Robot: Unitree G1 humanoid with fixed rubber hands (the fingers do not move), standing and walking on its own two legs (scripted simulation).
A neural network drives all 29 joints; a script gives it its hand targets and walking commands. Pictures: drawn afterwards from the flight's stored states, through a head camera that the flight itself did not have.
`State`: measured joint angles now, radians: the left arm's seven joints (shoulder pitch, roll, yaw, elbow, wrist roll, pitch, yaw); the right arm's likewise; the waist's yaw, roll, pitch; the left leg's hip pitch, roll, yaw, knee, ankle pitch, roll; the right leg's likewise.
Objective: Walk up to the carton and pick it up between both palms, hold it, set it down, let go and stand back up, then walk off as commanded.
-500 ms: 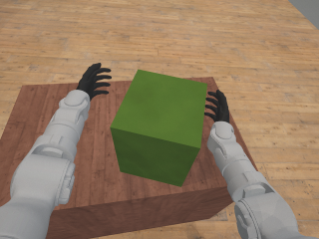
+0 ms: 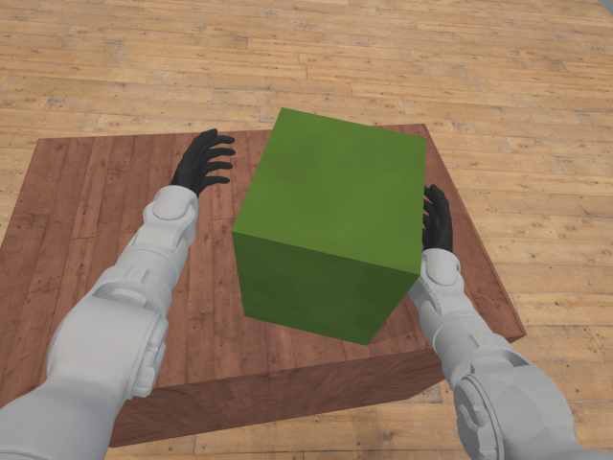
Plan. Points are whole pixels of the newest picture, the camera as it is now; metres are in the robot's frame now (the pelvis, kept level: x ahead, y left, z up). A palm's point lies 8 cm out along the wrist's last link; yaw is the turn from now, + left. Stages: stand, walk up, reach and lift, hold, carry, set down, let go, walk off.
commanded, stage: reach and lift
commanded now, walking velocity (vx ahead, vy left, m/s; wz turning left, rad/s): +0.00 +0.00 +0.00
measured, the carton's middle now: (327, 235) +0.42 -0.06 +0.00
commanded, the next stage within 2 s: none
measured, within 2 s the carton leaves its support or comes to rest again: neither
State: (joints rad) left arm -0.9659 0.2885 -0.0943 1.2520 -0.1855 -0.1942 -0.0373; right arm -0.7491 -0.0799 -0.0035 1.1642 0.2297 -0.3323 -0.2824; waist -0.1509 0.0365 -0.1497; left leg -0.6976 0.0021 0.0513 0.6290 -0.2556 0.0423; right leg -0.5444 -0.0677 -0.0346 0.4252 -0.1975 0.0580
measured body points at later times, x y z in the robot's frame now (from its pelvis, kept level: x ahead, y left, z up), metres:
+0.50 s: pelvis +0.00 +0.00 +0.00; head +0.09 +0.03 +0.44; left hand +0.49 +0.10 +0.07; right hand +0.40 -0.19 +0.03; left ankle +0.02 +0.05 -0.72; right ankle -0.01 -0.20 -0.72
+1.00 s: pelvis +0.00 -0.01 +0.00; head +0.09 +0.03 +0.44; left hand +0.49 +0.10 +0.06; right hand +0.39 -0.19 +0.03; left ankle +0.02 +0.05 -0.72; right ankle -0.01 -0.20 -0.72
